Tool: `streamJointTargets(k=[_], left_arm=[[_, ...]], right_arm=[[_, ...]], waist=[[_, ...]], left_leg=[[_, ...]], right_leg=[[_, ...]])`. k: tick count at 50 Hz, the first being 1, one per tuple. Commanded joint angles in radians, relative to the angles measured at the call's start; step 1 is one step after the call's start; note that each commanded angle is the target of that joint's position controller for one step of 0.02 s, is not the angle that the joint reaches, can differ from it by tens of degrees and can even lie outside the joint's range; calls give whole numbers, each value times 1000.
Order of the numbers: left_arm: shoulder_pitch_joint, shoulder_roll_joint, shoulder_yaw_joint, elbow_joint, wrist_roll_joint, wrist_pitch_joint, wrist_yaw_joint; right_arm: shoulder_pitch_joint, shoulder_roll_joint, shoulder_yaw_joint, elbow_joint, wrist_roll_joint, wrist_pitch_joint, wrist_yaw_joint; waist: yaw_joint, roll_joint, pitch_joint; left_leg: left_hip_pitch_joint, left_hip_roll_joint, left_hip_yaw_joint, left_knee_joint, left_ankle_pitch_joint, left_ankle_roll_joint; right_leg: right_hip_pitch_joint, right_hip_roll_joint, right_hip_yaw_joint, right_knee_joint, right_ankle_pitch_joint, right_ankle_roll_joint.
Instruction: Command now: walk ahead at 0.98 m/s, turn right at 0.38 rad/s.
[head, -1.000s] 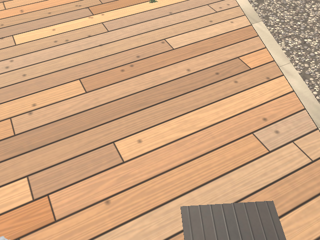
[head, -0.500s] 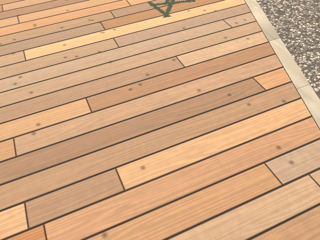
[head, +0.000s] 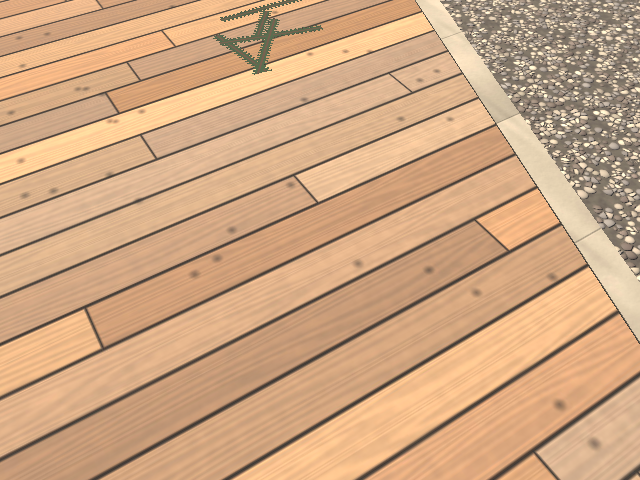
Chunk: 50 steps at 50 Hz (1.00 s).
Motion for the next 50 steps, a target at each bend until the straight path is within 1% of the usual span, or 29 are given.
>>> streamJointTargets(k=[1, 3, 7, 9, 10, 11, 12, 13, 14, 15, 17, 18, 22, 26, 29, 30, 31, 32, 33, 34, 35, 36, 38, 40, 42, 45, 48, 49, 50], left_arm=[[-103, 12, -17, -73, -13, -6, -14], [-173, 5, -26, -93, -15, -10, -19], [-91, 69, -15, -64, -2, -11, -10], [230, 159, 24, 26, -6, -3, -5], [451, 198, 52, 83, -8, 4, 6], [446, 218, 82, 90, -34, 29, 23], [333, 326, 96, 64, 11, 33, 20], [321, 276, 97, 52, 2, 35, 26], [289, 189, 79, 62, -1, 32, 36], [247, 146, 68, 68, 0, 28, 38], [212, 137, 57, 52, -12, -1, 49], [205, 140, 52, 46, -21, -14, 49], [258, 192, 66, 30, -23, -37, 41], [345, 224, 84, 30, -31, -29, 29], [304, 254, 92, 6, -28, -27, 40], [276, 291, 99, -4, -22, -29, 39], [209, 316, 104, -22, -17, -34, 34], [181, 211, 76, -52, -16, -44, 34], [312, 38, 32, -102, -69, -37, 42], [302, 122, 24, -109, -51, -20, 54], [194, 173, 35, -97, -22, -3, 51], [145, 173, 37, -104, -6, 7, 36], [98, 120, 26, -141, 19, 27, 3], [62, 71, 6, -178, 26, 39, -11], [14, 66, -7, -211, 28, 41, -19], [-76, 60, -28, -251, 28, 17, -20], [-89, 48, -41, -232, 21, -6, -30], [-97, 87, -10, -253, -45, -32, -11], [-23, 134, 7, -237, -37, -41, 0]], right_arm=[[-51, -48, 11, -70, 9, -39, -4], [6, -65, 18, -51, 16, -44, -18], [22, -161, 9, -52, -1, -22, -74], [-60, -215, -11, -82, -27, 10, -98], [-154, -247, -26, -109, -29, 22, -96], [-259, -196, -24, -143, -28, 3, -70], [-137, -71, 9, -256, 17, -16, -50], [-208, -95, 23, -284, 12, -36, -46], [-255, -115, 24, -293, 0, -49, -36], [-288, -99, 25, -304, -16, -44, -30], [-285, -80, 37, -308, -63, 2, -23], [-292, -74, 40, -317, -70, 23, -19], [-542, -71, 58, -430, -42, 33, -3], [-646, -87, 62, -481, -16, 28, -4], [-560, -145, 41, -472, -12, 20, -17], [-436, -197, 18, -443, -7, 15, -29], [-227, -239, -4, -396, -5, 12, -45], [-6, -303, -28, -361, -27, 13, -70], [-24, -371, -41, -359, -71, 16, -64], [-124, -321, -52, -365, -48, 28, -51], [-217, -198, -27, -381, -37, 34, -46], [-235, -150, -15, -361, -32, 37, -41], [-170, -100, 1, -288, -30, 30, -39], [-126, -70, 8, -233, -8, 4, -25], [-128, -83, 6, -216, -1, -15, -14], [-151, -112, 11, -198, 1, -32, -12], [-78, -188, 6, -160, 30, -25, -8], [-87, -297, -21, -177, 85, -20, -32], [-119, -310, -22, -177, 89, -10, -45]], waist=[[29, 56, 176], [10, 54, 171], [78, 133, 55], [241, 164, -116], [360, 160, -178], [344, -38, -154], [122, -248, -248], [166, -55, -282], [120, 91, -106], [58, 152, -16], [-7, 160, 51], [-21, 146, 65], [54, 56, 120], [144, -27, 56], [90, -42, -23], [20, -42, -109], [-111, -37, -207], [-190, 45, -344], [-54, 355, -442], [-28, 354, -404], [-37, 190, -220], [-28, 90, -122], [0, 103, -37], [28, 135, 2], [50, 120, 33], [83, 66, 128], [79, 104, 79], [104, 120, -26], [168, 139, -74]], left_leg=[[-239, 220, -18, -222, 509, -28], [-156, 239, 27, -252, 684, -53], [123, 299, 98, 15, 1382, -107], [111, 323, 85, 459, 1507, -109], [-28, 307, 77, 819, 1358, -95], [-340, 107, 43, 1214, 346, -82], [-795, 36, -121, 1516, -227, -134], [-908, 81, -243, 1475, -159, -104], [-895, 140, -251, 1312, -79, -76], [-825, 180, -240, 1191, -55, -74], [-714, 221, -231, 1091, -67, -111], [-674, 238, -214, 1022, -71, -131], [-566, 227, -133, 616, 210, -168], [-524, 151, -122, 374, 375, -135], [-313, 98, -144, 241, 308, -106], [-176, 87, -154, 250, 232, -94], [47, 120, -160, 261, 173, -83], [292, 299, -323, 290, -123, -61], [490, 616, -841, 126, -311, 10], [395, 610, -1046, 12, -555, 49], [224, 533, -838, -6, -543, 32], [104, 483, -659, 0, -342, 18], [-34, 407, -438, -19, -106, -10], [-77, 386, -347, -49, 28, -14], [-118, 377, -256, -93, 162, 0], [-253, 310, -74, -117, 646, 4], [-273, 286, -68, -92, 867, 6], [-151, 313, -125, 21, 962, 14], [-80, 320, -143, 127, 1006, -9]], right_leg=[[97, 53, -89, -210, 169, -13], [161, 88, -157, -340, 248, -39], [291, 219, -249, -444, 151, -86], [594, 275, -225, -453, 43, -122], [808, 221, -123, -532, -4, -172], [981, 138, 39, -520, -80, -182], [1248, -102, 556, -552, -2, -416], [1245, -147, 752, -749, -291, -442], [1035, -121, 689, -851, -385, -362], [851, -71, 598, -883, -350, -296], [610, 9, 493, -893, -237, -265], [519, 46, 443, -902, -227, -254], [367, 140, 345, -938, 22, -205], [583, 123, 365, -865, 281, -143], [671, 113, 381, -708, 499, -83], [688, 114, 380, -548, 592, -62], [603, 144, 361, -319, 554, -46], [450, 192, 300, 2, 241, -44], [144, 288, 189, 286, -533, -14], [20, 202, 131, 365, -429, -34], [-4, 139, 96, 337, -316, -29], [10, 109, 77, 291, -266, -20], [31, 62, 80, 254, -250, -9], [-15, 42, 89, 244, -235, -8], [-54, 50, 97, 200, -169, -4], [94, 103, 23, -193, -27, 16], [426, 169, -109, -402, 122, 4], [471, 177, -20, -441, 102, -1], [518, 174, 6, -525, 123, -14]])
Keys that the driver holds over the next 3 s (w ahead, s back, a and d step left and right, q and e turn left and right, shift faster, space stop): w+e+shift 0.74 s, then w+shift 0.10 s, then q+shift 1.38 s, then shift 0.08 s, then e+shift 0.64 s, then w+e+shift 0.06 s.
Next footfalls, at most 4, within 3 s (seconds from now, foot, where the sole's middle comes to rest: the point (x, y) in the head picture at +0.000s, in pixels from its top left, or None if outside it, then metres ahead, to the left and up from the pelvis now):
0.20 right None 0.40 -0.05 -0.77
0.64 left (327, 334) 0.86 -0.02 -0.77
1.04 right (486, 282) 1.00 -0.44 -0.77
1.48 left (393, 235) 1.17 -0.22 -0.77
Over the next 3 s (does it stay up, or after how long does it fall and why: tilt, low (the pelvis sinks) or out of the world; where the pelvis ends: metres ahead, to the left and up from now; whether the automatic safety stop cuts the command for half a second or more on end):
stays up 1.06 -0.27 0.00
